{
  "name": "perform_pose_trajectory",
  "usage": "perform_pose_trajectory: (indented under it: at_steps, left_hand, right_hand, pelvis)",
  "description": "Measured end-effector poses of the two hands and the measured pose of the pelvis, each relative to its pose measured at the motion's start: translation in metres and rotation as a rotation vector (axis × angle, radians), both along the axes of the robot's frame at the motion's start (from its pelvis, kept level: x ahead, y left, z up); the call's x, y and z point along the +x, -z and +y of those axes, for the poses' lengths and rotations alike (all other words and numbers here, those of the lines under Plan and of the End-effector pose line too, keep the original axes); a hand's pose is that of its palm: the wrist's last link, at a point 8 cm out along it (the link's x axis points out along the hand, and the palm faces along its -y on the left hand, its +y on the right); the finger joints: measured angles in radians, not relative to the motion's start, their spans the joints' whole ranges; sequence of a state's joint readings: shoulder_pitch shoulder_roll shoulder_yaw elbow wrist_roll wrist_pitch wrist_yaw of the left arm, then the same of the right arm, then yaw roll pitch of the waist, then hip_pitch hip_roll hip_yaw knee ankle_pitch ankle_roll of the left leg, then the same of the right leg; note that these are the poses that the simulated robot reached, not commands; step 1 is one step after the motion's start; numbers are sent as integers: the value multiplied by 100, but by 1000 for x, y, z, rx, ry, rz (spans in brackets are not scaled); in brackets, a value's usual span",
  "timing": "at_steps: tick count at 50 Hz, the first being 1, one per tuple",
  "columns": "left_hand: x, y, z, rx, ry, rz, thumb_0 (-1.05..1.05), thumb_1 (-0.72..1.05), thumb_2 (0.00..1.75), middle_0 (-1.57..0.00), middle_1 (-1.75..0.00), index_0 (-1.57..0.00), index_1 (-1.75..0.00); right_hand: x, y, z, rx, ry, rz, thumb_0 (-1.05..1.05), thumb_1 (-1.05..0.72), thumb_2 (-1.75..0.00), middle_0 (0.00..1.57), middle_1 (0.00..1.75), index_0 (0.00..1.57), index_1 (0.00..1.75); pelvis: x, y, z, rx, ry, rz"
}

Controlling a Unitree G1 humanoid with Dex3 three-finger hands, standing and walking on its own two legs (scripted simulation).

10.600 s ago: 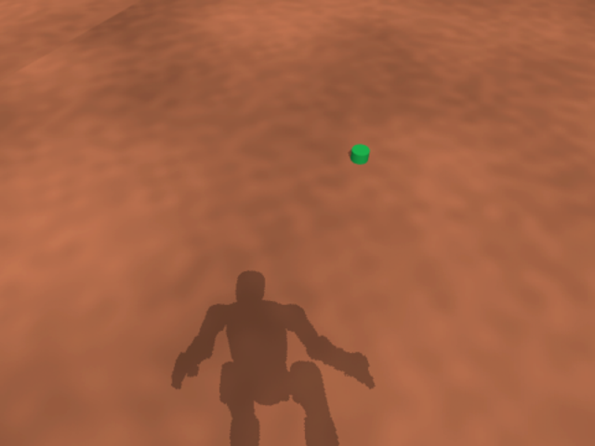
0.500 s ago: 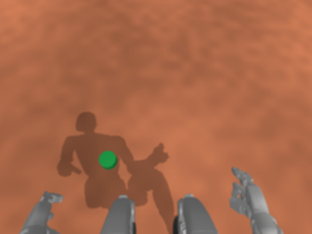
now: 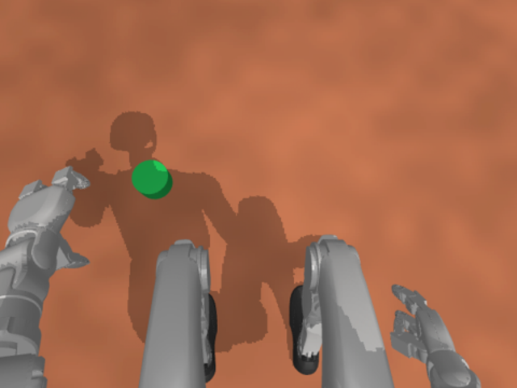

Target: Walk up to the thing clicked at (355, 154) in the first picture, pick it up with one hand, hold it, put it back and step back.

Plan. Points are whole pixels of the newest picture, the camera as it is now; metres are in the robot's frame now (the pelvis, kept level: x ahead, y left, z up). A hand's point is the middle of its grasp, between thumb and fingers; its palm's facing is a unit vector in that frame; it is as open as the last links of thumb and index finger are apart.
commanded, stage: rise first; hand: left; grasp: from above
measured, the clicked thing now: (152, 180) +0.51 +0.27 -0.42
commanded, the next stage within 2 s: approach in 1.34 s
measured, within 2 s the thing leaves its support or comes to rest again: neither
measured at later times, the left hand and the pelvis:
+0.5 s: hand (94, 203) +0.40 +0.33 -0.24, palm faces -0.47 -0.04 -0.88, open 14.2 cm; pelvis -0.02 +0.01 -0.09, yaw -3 degrees
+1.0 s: hand (108, 195) +0.43 +0.32 -0.28, palm faces -0.48 -0.04 -0.88, open 14.1 cm; pelvis +0.00 +0.01 -0.12, yaw -4 degrees
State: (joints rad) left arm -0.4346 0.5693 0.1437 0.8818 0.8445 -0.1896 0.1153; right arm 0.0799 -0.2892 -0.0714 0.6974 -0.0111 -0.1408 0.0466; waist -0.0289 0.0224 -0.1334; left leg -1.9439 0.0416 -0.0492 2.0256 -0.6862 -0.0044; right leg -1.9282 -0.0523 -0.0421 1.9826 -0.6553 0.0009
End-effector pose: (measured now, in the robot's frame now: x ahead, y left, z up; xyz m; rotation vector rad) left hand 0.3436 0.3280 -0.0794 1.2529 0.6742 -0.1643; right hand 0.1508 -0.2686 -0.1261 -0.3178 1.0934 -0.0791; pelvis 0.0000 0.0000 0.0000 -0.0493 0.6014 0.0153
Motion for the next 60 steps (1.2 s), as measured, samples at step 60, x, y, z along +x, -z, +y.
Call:
perform_pose_trajectory:
  at_steps: [60]
  left_hand:
    - [99,159,-7,169,298,-63,0,-54,101,-8,-103,-8,-103]
  right_hand:
    - [-102,91,-6,-98,2,385,0,-91,-90,21,30,21,30]
  pelvis:
    - [-2,122,11,-75,25,-3]
